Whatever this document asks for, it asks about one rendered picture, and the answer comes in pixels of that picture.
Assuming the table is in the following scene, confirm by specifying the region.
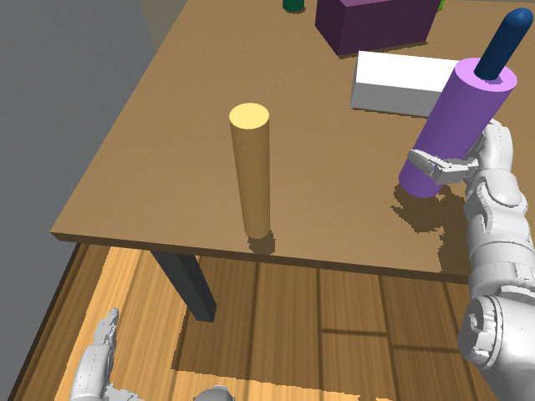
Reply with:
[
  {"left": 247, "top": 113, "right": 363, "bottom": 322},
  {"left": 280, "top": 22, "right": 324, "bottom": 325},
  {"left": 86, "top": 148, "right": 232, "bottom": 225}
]
[{"left": 50, "top": 0, "right": 535, "bottom": 322}]

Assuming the right robot arm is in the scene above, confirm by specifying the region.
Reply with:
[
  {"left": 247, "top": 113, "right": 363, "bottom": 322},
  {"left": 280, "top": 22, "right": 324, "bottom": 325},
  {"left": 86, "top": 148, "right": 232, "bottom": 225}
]
[{"left": 457, "top": 169, "right": 535, "bottom": 401}]

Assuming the left robot hand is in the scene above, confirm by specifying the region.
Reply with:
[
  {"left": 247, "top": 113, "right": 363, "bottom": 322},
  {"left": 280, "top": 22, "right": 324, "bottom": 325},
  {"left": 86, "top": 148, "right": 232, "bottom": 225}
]
[{"left": 69, "top": 307, "right": 145, "bottom": 401}]

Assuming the right robot hand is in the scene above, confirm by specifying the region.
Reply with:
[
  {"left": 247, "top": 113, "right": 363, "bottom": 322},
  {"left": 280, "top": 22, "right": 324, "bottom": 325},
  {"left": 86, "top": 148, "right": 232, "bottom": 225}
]
[{"left": 407, "top": 113, "right": 513, "bottom": 185}]

